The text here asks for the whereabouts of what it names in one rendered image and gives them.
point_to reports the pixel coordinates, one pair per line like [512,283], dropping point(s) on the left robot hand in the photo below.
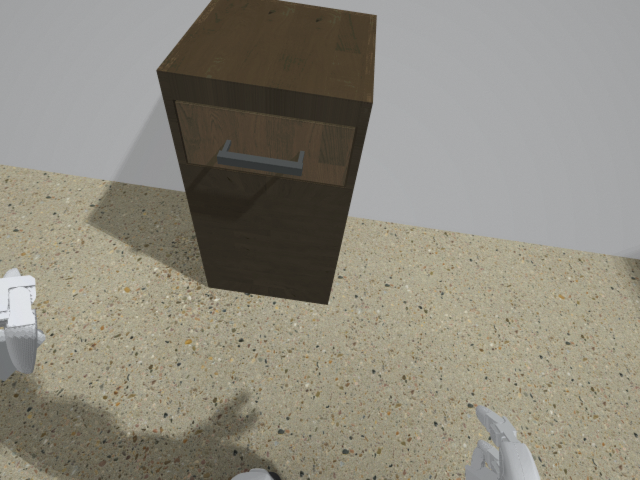
[20,338]

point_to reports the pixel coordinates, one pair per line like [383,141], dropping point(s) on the handle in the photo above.
[260,163]

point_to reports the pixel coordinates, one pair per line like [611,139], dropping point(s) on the right robot hand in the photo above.
[513,461]

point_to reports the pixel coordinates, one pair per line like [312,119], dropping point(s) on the cabinet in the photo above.
[263,234]

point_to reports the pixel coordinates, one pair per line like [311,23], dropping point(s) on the drawer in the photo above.
[327,146]

